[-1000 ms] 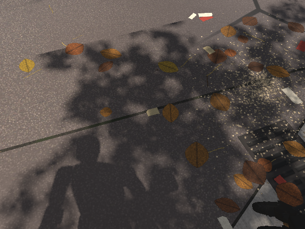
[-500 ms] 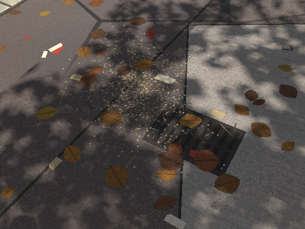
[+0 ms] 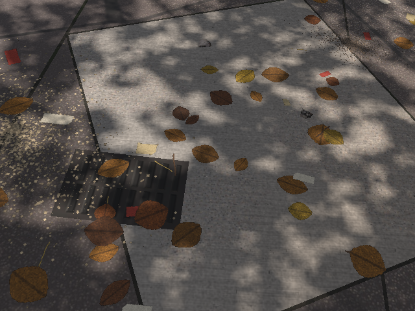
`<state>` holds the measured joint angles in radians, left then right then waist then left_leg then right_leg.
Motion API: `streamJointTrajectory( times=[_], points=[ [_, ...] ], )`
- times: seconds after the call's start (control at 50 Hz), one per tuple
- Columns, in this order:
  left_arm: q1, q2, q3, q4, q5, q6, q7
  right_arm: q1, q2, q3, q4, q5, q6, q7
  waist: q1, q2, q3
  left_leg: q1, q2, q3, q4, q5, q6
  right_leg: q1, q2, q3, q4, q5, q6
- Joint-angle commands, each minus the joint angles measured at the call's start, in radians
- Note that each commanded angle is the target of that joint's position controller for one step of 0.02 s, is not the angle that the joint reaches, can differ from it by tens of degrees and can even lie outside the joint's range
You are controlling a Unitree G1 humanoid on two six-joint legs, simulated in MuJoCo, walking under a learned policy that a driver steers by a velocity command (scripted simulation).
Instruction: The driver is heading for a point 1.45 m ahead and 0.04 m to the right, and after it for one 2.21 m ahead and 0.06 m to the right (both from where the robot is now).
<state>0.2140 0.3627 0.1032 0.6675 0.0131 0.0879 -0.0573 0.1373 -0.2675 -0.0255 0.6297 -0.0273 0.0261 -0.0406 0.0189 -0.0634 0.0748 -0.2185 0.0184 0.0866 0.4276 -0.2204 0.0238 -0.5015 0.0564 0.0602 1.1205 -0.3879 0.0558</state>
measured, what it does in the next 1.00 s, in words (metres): steps on the spot, turning right: right foot, then left foot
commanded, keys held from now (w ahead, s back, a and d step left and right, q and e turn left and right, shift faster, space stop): e+shift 0.14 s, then shift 0.86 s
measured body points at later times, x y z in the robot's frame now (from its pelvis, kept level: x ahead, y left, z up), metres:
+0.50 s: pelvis +0.00 -0.05 +0.00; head +0.02 -0.09 +0.45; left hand +0.23 +0.14 -0.09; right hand +0.00 -0.34 -0.13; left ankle +0.04 +0.08 -0.68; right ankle -0.02 -0.12 -0.74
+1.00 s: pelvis +0.02 -0.03 +0.00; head +0.03 -0.03 +0.45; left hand +0.16 +0.19 -0.14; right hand +0.02 -0.30 -0.13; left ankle +0.04 +0.06 -0.74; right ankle -0.02 -0.12 -0.74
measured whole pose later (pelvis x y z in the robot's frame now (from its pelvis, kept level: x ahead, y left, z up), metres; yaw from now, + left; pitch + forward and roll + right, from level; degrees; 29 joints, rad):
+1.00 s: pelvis +0.02 -0.03 +0.00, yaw -19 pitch -2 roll -1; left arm 0.22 0.25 0.01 0.99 0.01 0.01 0.02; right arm 0.20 -0.23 -0.01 0.91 -0.01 0.01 -0.02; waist 0.00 0.00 0.03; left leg -0.14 -0.01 0.02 0.40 -0.24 0.03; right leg -0.13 0.08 0.05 0.36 -0.20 -0.05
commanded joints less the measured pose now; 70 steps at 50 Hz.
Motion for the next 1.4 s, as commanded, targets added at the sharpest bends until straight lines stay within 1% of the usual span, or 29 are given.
streamJointTrajectory(
  times=[0.02, 0.08, 0.14, 0.18, 0.2, 0.22, 0.24, 0.26, 0.28, 0.3, 0.32, 0.34, 0.36, 0.42, 0.56, 0.6, 0.64, 0.66, 0.68, 0.7, 0.72, 0.74, 0.78, 0.86, 0.9, 1.12, 1.36, 1.38, 1.4],
  points=[
    [-0.062, 0.054, 0.008, -0.090, -0.005, -0.004, -0.011, 0.062, -0.153, -0.050, -0.036, -0.003, -0.013, 0.000, -0.054, 0.226, -0.094, 0.216, 0.258, -0.112, -0.096, 0.401, 0.161, -0.112, -0.049, -0.055, -0.055, -0.015, 0.021],
    [-0.096, 0.028, -0.004, -0.114, -0.010, 0.001, -0.020, 0.065, -0.172, -0.064, -0.029, -0.005, -0.017, 0.016, -0.058, 0.246, -0.111, 0.200, 0.286, -0.039, -0.070, 0.433, 0.152, -0.019, -0.078, -0.090, -0.199, -0.040, 0.004],
    [-0.101, 0.025, -0.005, -0.126, -0.020, 0.000, -0.018, 0.054, -0.189, -0.075, -0.026, 0.003, -0.018, 0.038, -0.051, 0.269, -0.126, 0.146, 0.294, 0.035, -0.021, 0.434, 0.115, 0.117, -0.060, -0.160, -0.345, -0.033, -0.027],
    [-0.090, 0.023, -0.004, -0.129, -0.009, -0.002, -0.011, 0.074, -0.202, -0.080, -0.014, 0.017, -0.017, 0.047, -0.043, 0.275, -0.132, 0.123, 0.303, 0.041, 0.046, 0.439, 0.092, 0.185, -0.036, -0.167, -0.468, -0.020, -0.052],
    [-0.042, 0.018, -0.003, -0.113, 0.003, -0.009, -0.003, 0.063, -0.203, -0.081, -0.011, 0.030, -0.013, 0.049, -0.004, 0.239, -0.141, 0.078, 0.292, 0.070, 0.121, 0.396, 0.057, 0.272, -0.020, -0.166, -0.601, 0.073, -0.070],
    [0.026, 0.053, 0.005, -0.087, 0.021, -0.025, 0.013, 0.096, -0.187, -0.079, 0.003, 0.035, -0.009, 0.054, 0.032, 0.118, -0.161, -0.030, 0.253, 0.113, 0.262, 0.273, 0.001, 0.417, -0.044, -0.077, -0.749, 0.216, -0.090],
    [0.064, 0.168, 0.022, -0.090, 0.028, -0.043, 0.030, 0.141, -0.097, -0.056, -0.025, 0.018, 0.003, 0.061, 0.007, -0.186, -0.176, -0.295, 0.143, 0.156, 0.531, -0.346, -0.063, 0.576, -0.343, 0.300, -0.800, 0.539, -0.147],
    [0.105, 0.249, 0.050, -0.101, -0.005, -0.049, 0.037, 0.058, -0.098, -0.046, -0.075, -0.004, 0.025, 0.044, 0.071, -0.243, -0.208, -0.402, 0.038, 0.019, 0.675, -0.459, -0.087, 0.514, -0.470, 0.424, -0.748, 0.844, -0.321],
    [0.112, 0.169, 0.029, -0.087, -0.011, -0.049, 0.041, 0.016, -0.132, -0.053, -0.059, 0.002, 0.035, 0.038, 0.082, -0.112, -0.207, -0.406, 0.067, -0.053, 0.741, -0.395, -0.081, 0.535, -0.417, 0.317, -0.735, 0.842, -0.333],
    [0.047, 0.114, 0.004, -0.083, -0.008, -0.047, 0.049, 0.016, -0.121, -0.050, -0.045, 0.019, 0.032, 0.039, 0.045, -0.099, -0.149, -0.389, 0.066, -0.073, 0.733, -0.317, -0.069, 0.469, -0.357, 0.239, -0.750, 0.775, -0.310],
    [-0.026, 0.077, -0.010, -0.086, -0.004, -0.044, 0.055, 0.041, -0.129, -0.052, -0.017, 0.024, 0.026, 0.041, 0.005, -0.073, -0.119, -0.360, 0.078, -0.085, 0.689, -0.238, -0.067, 0.440, -0.290, 0.178, -0.766, 0.698, -0.269],
    [-0.058, 0.062, -0.018, -0.087, -0.012, -0.047, 0.064, 0.071, -0.146, -0.059, 0.004, 0.012, 0.027, 0.043, -0.011, -0.089, -0.111, -0.332, 0.066, -0.068, 0.682, -0.192, -0.068, 0.426, -0.258, 0.145, -0.770, 0.712, -0.256],
    [-0.070, 0.046, -0.027, -0.084, -0.010, -0.048, 0.065, 0.110, -0.153, -0.060, 0.031, 0.006, 0.031, 0.046, -0.024, -0.082, -0.129, -0.295, 0.051, -0.061, 0.687, -0.165, -0.069, 0.419, -0.241, 0.120, -0.773, 0.739, -0.253],
    [-0.047, 0.040, -0.036, -0.058, -0.004, -0.065, 0.063, 0.125, -0.125, -0.052, 0.056, 0.016, 0.042, 0.050, -0.022, -0.038, -0.132, -0.263, 0.034, -0.067, 0.612, -0.141, -0.066, 0.424, -0.242, 0.124, -0.794, 0.687, -0.253],
    [-0.025, 0.031, -0.052, 0.008, 0.014, -0.073, 0.059, 0.087, -0.086, -0.037, 0.080, 0.014, 0.046, 0.036, 0.002, -0.054, -0.076, -0.133, 0.003, -0.073, 0.312, -0.182, -0.033, 0.341, -0.241, 0.178, -0.813, 0.448, -0.270],
    [-0.029, 0.026, -0.056, 0.027, 0.015, -0.075, 0.058, 0.092, -0.081, -0.034, 0.091, 0.019, 0.041, 0.028, -0.003, -0.046, -0.078, -0.076, -0.009, -0.073, 0.238, -0.181, -0.020, 0.316, -0.244, 0.201, -0.799, 0.454, -0.271],
    [-0.057, 0.014, -0.064, 0.043, 0.007, -0.076, 0.064, 0.126, -0.061, -0.027, 0.111, 0.019, 0.029, 0.021, -0.039, -0.015, -0.088, 0.028, -0.018, -0.066, 0.069, -0.082, -0.004, 0.284, -0.226, 0.205, -0.766, 0.433, -0.243],
    [-0.064, -0.002, -0.072, 0.051, 0.000, -0.079, 0.068, 0.144, -0.053, -0.020, 0.121, 0.011, 0.016, 0.017, -0.060, 0.019, -0.097, 0.128, 0.009, -0.098, -0.061, 0.060, 0.004, 0.236, -0.210, 0.202, -0.755, 0.391, -0.205],
    [-0.045, -0.039, -0.086, 0.055, 0.001, -0.087, 0.069, 0.154, -0.080, -0.019, 0.126, -0.003, -0.001, 0.012, -0.048, 0.081, -0.127, 0.215, 0.108, -0.210, -0.113, 0.130, 0.017, 0.192, -0.172, 0.184, -0.729, 0.318, -0.160],
    [0.025, -0.047, -0.083, 0.072, -0.004, -0.085, 0.066, 0.078, -0.160, -0.032, 0.116, 0.004, -0.011, 0.014, 0.034, 0.191, -0.090, 0.126, 0.186, -0.296, -0.102, 0.205, 0.060, 0.212, -0.058, 0.093, -0.743, 0.189, -0.132],
    [0.012, -0.028, -0.082, 0.104, 0.009, -0.077, 0.067, 0.049, -0.122, -0.026, 0.118, 0.014, -0.015, 0.025, 0.014, 0.186, -0.090, 0.026, 0.191, -0.286, -0.100, 0.162, 0.076, 0.334, -0.048, 0.074, -0.764, 0.180, -0.121],
    [0.000, -0.014, -0.078, 0.120, 0.011, -0.076, 0.066, 0.036, -0.091, -0.016, 0.121, 0.013, -0.019, 0.032, 0.005, 0.173, -0.067, 0.007, 0.145, -0.245, -0.099, 0.120, 0.050, 0.358, -0.058, 0.087, -0.778, 0.221, -0.122],
    [-0.011, 0.006, -0.070, 0.147, 0.006, -0.081, 0.065, 0.068, -0.091, -0.016, 0.147, 0.017, -0.022, 0.025, -0.018, 0.166, -0.065, 0.036, 0.094, -0.195, -0.091, 0.117, 0.020, 0.364, -0.080, 0.100, -0.772, 0.303, -0.132],
    [0.005, -0.024, -0.078, 0.211, 0.001, -0.090, 0.076, 0.088, -0.080, -0.013, 0.188, 0.019, -0.024, 0.017, -0.026, 0.093, -0.067, 0.087, 0.092, -0.187, -0.084, 0.131, 0.028, 0.337, -0.090, 0.106, -0.797, 0.317, -0.122],
    [0.007, -0.026, -0.078, 0.242, 0.001, -0.088, 0.081, 0.084, -0.079, -0.011, 0.208, 0.017, -0.024, 0.016, -0.027, 0.080, -0.056, 0.083, 0.092, -0.187, -0.090, 0.122, 0.032, 0.338, -0.092, 0.107, -0.807, 0.313, -0.118],
    [0.026, -0.030, -0.084, 0.382, -0.004, -0.086, 0.094, 0.093, -0.061, 0.003, 0.328, 0.015, -0.031, 0.011, -0.021, 0.069, -0.048, 0.081, 0.086, -0.185, -0.114, 0.133, 0.036, 0.373, -0.109, 0.104, -0.820, 0.341, -0.115],
    [0.048, -0.066, -0.099, 0.471, -0.005, -0.085, 0.102, 0.141, -0.026, 0.023, 0.427, 0.015, -0.033, 0.004, -0.020, 0.075, -0.030, 0.075, 0.078, -0.184, -0.119, 0.132, 0.036, 0.369, -0.115, 0.093, -0.819, 0.339, -0.112],
    [0.069, -0.065, -0.098, 0.476, -0.004, -0.084, 0.102, 0.166, -0.042, 0.015, 0.437, 0.013, -0.030, 0.006, -0.025, 0.083, -0.073, 0.095, 0.055, -0.178, -0.118, -0.084, 0.047, 0.366, -0.084, 0.070, -0.794, 0.157, -0.125],
    [0.072, -0.040, -0.085, 0.467, 0.000, -0.078, 0.098, 0.181, -0.082, -0.001, 0.436, 0.010, -0.022, 0.010, -0.032, 0.108, -0.058, 0.075, 0.048, -0.211, -0.119, -0.386, 0.077, 0.300, -0.043, 0.046, -0.730, -0.120, -0.147]
  ],
)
